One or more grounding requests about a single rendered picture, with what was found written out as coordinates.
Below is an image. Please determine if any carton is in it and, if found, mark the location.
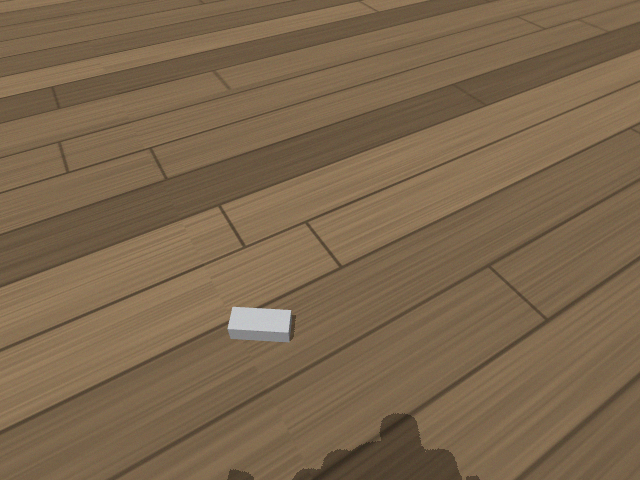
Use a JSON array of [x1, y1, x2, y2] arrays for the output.
[[227, 307, 292, 342]]

